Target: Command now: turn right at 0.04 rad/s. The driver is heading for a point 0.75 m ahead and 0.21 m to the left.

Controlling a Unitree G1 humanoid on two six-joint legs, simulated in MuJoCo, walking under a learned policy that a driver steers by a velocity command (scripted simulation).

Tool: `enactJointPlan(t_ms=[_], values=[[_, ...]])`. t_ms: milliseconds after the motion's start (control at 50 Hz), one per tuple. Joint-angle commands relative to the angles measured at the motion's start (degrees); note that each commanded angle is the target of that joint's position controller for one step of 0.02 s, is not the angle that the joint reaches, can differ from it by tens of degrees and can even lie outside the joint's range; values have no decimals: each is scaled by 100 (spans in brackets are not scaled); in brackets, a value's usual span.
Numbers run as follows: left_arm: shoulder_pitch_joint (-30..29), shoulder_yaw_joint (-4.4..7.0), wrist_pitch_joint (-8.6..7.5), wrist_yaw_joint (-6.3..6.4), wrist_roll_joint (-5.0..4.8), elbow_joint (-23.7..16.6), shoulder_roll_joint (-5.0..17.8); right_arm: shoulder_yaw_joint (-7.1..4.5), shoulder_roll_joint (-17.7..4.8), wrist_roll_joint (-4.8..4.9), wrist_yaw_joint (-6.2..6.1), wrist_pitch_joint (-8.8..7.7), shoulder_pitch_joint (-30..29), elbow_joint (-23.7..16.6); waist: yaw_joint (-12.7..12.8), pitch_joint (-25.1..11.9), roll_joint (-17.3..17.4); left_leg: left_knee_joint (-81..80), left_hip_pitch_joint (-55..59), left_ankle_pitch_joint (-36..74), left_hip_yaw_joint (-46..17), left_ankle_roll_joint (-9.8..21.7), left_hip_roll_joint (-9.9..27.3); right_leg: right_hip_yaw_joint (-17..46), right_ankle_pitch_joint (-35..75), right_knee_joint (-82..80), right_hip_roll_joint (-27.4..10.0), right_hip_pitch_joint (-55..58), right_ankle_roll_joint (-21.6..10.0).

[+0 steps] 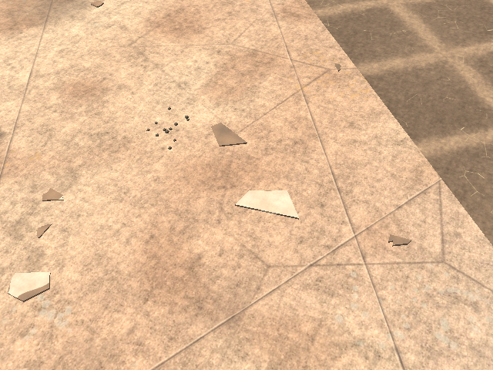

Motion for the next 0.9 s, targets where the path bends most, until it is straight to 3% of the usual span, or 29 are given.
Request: enactJointPlan(t_ms=[20,160,360,900], values=[[-57,151,-119,29,-9,-372,624,-149,-579,10,-42,-47,-133,-255,-9,-57,-307,-233,381,775,-110,114,133,430,768,-741,-381,-538,-191],[78,127,-152,37,-28,-245,553,-165,-601,33,-90,-26,-70,43,6,-105,-91,-238,453,928,-135,60,160,358,956,-682,-304,-449,-201],[241,127,-157,54,-50,78,479,-175,-619,56,-162,9,20,507,9,-93,-71,-267,494,1008,-139,44,172,237,1145,-683,-214,-356,-187],[592,61,-163,132,-108,1376,419,-148,-462,71,-275,89,293,1438,-1,148,-35,-518,519,894,-30,51,84,56,1013,-911,-112,-320,-134]])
